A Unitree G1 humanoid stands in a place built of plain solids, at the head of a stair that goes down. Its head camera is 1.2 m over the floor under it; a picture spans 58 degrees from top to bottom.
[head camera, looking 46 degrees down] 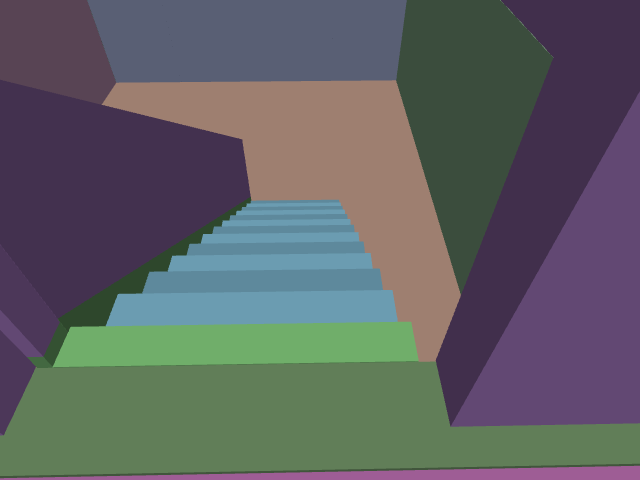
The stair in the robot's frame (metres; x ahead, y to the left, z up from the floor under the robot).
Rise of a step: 0.20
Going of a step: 0.28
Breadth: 1.11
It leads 1 degrees to the left of straight ahead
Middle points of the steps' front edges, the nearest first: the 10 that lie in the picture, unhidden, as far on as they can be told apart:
0.78 0.25 0.00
1.06 0.26 -0.19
1.34 0.26 -0.39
1.62 0.27 -0.59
1.90 0.27 -0.78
2.17 0.28 -0.98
2.45 0.28 -1.17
2.73 0.29 -1.37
3.01 0.29 -1.57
3.29 0.30 -1.76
